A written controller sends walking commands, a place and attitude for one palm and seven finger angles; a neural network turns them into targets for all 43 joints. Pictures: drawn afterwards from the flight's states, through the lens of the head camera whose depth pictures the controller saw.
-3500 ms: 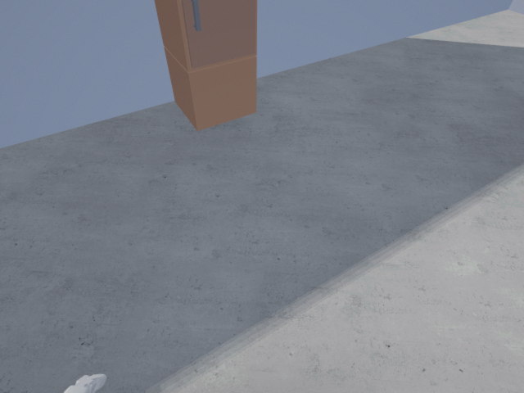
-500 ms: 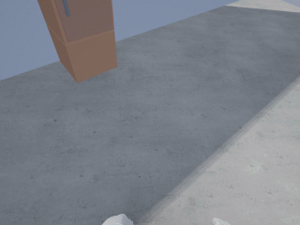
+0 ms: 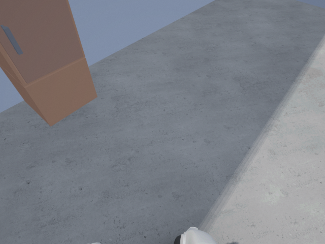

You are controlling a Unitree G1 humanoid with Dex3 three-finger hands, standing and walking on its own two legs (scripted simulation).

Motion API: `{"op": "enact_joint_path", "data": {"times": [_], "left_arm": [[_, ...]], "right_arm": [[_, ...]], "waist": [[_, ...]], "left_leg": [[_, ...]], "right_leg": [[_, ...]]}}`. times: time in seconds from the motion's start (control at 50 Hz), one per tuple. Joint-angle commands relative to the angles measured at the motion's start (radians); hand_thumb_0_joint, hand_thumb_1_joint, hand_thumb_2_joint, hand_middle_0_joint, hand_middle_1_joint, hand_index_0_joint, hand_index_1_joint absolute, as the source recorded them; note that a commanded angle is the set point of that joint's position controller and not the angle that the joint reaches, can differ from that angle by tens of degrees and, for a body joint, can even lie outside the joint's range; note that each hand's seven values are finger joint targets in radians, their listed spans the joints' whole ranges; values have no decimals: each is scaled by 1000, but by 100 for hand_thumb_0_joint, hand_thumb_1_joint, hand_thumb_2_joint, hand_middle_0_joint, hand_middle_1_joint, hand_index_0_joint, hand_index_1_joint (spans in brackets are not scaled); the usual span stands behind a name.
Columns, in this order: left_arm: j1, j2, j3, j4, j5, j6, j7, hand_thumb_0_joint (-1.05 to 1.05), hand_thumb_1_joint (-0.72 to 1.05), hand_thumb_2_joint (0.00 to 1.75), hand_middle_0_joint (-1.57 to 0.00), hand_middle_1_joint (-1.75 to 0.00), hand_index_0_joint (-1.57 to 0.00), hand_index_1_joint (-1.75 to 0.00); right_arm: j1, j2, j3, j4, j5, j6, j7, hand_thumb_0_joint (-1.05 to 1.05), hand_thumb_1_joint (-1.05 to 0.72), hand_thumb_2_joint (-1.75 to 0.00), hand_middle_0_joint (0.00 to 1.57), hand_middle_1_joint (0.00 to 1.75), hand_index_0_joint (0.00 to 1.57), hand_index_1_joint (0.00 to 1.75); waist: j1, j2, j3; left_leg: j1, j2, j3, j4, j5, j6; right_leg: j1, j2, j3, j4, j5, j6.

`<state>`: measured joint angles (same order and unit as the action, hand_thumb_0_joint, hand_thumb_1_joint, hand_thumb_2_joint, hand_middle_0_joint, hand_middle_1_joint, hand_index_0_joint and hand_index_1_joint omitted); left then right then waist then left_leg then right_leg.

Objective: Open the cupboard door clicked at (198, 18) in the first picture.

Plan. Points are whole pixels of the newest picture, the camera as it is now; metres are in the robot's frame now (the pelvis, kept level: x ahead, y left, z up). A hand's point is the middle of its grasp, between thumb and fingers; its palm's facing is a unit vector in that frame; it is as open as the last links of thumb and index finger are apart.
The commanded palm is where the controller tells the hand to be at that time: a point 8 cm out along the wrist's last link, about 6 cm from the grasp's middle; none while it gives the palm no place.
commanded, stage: walk to a spot facing it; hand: left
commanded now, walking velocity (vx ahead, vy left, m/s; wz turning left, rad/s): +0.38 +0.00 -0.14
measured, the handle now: (11, 39) +1.02 +0.74 -0.07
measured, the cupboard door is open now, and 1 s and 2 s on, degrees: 0 0 0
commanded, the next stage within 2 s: turn to face it in 1.08 s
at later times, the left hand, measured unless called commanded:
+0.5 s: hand (98, 230) +0.19 +0.18 -0.17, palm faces +0.08 -0.98 -0.16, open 7.3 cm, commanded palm none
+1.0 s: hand (122, 112) +0.63 +0.16 -0.16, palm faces -0.20 -0.95 -0.24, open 7.4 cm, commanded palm none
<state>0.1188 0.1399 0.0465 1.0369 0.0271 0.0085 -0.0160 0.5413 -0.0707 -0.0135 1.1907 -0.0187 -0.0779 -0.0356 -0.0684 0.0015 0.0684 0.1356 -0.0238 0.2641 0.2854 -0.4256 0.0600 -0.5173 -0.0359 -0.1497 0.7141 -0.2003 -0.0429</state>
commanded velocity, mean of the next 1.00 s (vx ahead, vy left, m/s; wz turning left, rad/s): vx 0.36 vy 0.00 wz -0.19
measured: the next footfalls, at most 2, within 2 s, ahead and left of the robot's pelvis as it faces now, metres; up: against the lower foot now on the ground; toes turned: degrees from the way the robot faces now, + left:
right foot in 0.06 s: +0.16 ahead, -0.09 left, +0.00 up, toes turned -9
left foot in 0.52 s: +0.42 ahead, +0.14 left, +0.00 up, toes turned +9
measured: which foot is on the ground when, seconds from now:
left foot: down 0.00-0.08, up 0.10-0.50, down 0.52-1.00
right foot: up 0.00-0.04, down 0.06-0.52, up 0.54-0.98, down 1.00-1.00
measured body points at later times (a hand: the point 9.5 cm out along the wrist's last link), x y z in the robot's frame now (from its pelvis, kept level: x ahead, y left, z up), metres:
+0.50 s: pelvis +0.26 +0.02 +0.00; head +0.30 +0.03 +0.45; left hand +0.19 +0.23 -0.16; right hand +0.37 -0.22 -0.14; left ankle +0.37 +0.14 -0.72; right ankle +0.12 -0.08 -0.73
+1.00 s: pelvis +0.49 -0.01 -0.01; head +0.51 -0.04 +0.44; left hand +0.64 +0.21 -0.14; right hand +0.37 -0.21 -0.17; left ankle +0.38 +0.14 -0.73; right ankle +0.59 -0.12 -0.73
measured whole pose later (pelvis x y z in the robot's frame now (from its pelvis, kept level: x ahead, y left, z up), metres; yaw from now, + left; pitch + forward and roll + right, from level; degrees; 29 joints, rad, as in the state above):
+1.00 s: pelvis +0.49 -0.01 -0.01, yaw -12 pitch -2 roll +2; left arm 0.14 0.19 0.07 0.99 0.03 -0.02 -0.03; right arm 0.42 -0.16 -0.06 1.13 -0.02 -0.04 -0.01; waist -0.03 0.01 0.07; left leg 0.04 0.12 0.33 0.51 -0.46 -0.07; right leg -0.43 -0.07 -0.14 0.60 -0.18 -0.04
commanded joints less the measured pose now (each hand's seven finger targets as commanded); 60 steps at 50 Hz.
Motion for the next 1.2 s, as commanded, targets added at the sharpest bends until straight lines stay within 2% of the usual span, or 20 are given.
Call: {"op": "enact_joint_path", "data": {"times": [0.0,0.02,0.04,0.06,0.08,0.16,0.24,0.4,0.46,0.48,0.52,0.6,0.7,0.88,0.94,0.96,0.98,1.0,1.08,1.18], "left_arm": [[159,75,19,-25,3,-48,11,0,90,90,-20,-30,-20,-30],[295,108,33,19,6,-59,14,0,90,90,-20,-30,-20,-30],[416,197,54,47,7,-72,23,0,90,90,-20,-30,-20,-30],[456,250,65,64,-10,-73,28,0,90,90,-20,-30,-20,-30],[393,238,65,42,-23,-64,37,0,90,90,-20,-30,-20,-30],[214,57,14,17,-6,-92,41,0,90,90,-20,-30,-20,-30],[210,95,14,22,-4,-107,35,0,90,90,-20,-30,-20,-30],[331,143,20,68,-4,-101,32,0,90,90,-20,-30,-20,-30],[320,165,25,69,-8,-97,36,0,90,90,-20,-30,-20,-30],[312,152,26,64,-12,-97,37,0,90,90,-20,-30,-20,-30],[307,95,15,11,-25,-101,22,0,90,90,-20,-30,-20,-30],[181,64,25,12,-5,-68,8,0,90,90,-20,-30,-20,-30],[226,21,30,-1,5,-17,0,0,90,90,-20,-30,-20,-30],[2,57,26,-95,2,-27,-14,0,90,90,-20,-30,-20,-30],[185,99,39,-45,7,-45,-9,0,90,90,-20,-30,-20,-30],[328,163,56,-1,12,-59,-4,0,90,90,-20,-30,-20,-30],[420,285,87,17,14,-70,13,0,90,90,-20,-30,-20,-30],[431,329,88,25,-15,-64,20,0,90,90,-20,-30,-20,-30],[138,175,43,-45,-16,-66,29,0,90,90,-20,-30,-20,-30],[152,119,21,-15,-6,-84,32,0,90,90,-20,-30,-20,-30]], "right_arm": [[47,-192,-31,-15,3,-5,-11,0,-90,-90,20,30,20,30],[3,-198,-34,-32,10,-6,-6,0,-90,-90,20,30,20,30],[4,-153,-30,-58,24,-10,7,0,-90,-90,20,30,20,30],[-3,-112,-29,-85,26,-19,6,0,-90,-90,20,30,20,30],[-90,-146,-40,-112,22,-9,8,0,-90,-90,20,30,20,30],[-103,-53,-37,-109,-6,37,25,0,-90,-90,20,30,20,30],[-127,-61,-43,-135,-6,53,40,0,-90,-90,20,30,20,30],[-431,-109,-37,-238,-5,22,69,0,-90,-90,20,30,20,30],[-297,-167,-51,-198,-11,9,52,0,-90,-90,20,30,20,30],[-132,-226,-66,-152,-16,3,43,0,-90,-90,20,30,20,30],[67,-391,-101,-107,-17,8,26,0,-90,-90,20,30,20,30],[-192,-214,-54,-153,-13,-6,17,0,-90,-90,20,30,20,30],[-213,-165,-56,-152,-7,-19,13,0,-90,-90,20,30,20,30],[-128,-229,-68,-118,-15,3,23,0,-90,-90,20,30,20,30],[-158,-252,-68,-121,-10,12,21,0,-90,-90,20,30,20,30],[-163,-243,-64,-128,-2,10,29,0,-90,-90,20,30,20,30],[-128,-168,-50,-160,11,8,37,0,-90,-90,20,30,20,30],[-176,-173,-47,-191,13,13,33,0,-90,-90,20,30,20,30],[-208,-151,-54,-150,-3,40,33,0,-90,-90,20,30,20,30],[-142,-107,-45,-118,-7,72,35,0,-90,-90,20,30,20,30]], "waist": [[128,121,-52],[197,112,-116],[232,-51,-221],[196,-149,-274],[192,-7,-157],[55,-1,79],[21,-79,43],[107,-125,55],[27,-88,-51],[-42,0,-164],[-90,314,-341],[21,76,-2],[89,117,11],[36,105,61],[135,72,-42],[199,-14,-131],[219,-288,-239],[202,-296,-257],[80,-73,-46],[30,-93,-29]], "left_leg": [[-38,294,-85,300,1349,-11],[-188,276,-63,498,1195,-26],[-475,179,-39,814,707,-46],[-708,33,-97,1131,-102,-66],[-757,82,-237,1192,-68,-26],[-668,193,-253,1005,139,-48],[-684,208,-209,806,201,-89],[-654,143,-109,386,266,-74],[-398,73,-63,257,251,-45],[-133,123,-124,211,336,-23],[197,547,-664,78,515,157],[-255,434,-378,-32,388,69],[-330,349,-158,-108,351,49],[-175,366,-71,-45,448,38],[-165,337,0,251,754,1],[-290,288,31,494,685,-36],[-596,150,40,828,127,-82],[-704,95,-116,1010,-154,-84],[-641,217,-235,982,110,-79],[-601,189,-211,782,179,-106]], "right_leg": [[232,89,-67,-120,-51,-63],[465,47,-18,-181,39,-92],[737,-196,291,-235,89,-192],[844,-422,693,-343,244,-318],[702,-429,659,-430,128,-320],[207,-265,304,-531,50,-140],[226,-204,164,-526,184,-131],[441,-191,148,-443,392,-92],[475,-172,112,-192,646,-63],[365,-141,85,19,553,-27],[-44,47,86,590,-352,21],[-80,-104,162,611,-142,30],[-70,-112,123,450,-10,55],[-2,-63,10,-42,10,33],[269,13,-38,-154,8,-10],[499,-24,24,-195,51,-36],[723,-301,444,-280,113,-138],[724,-404,646,-410,186,-204],[277,-292,350,-507,-62,-116],[230,-224,156,-522,145,-87]]}}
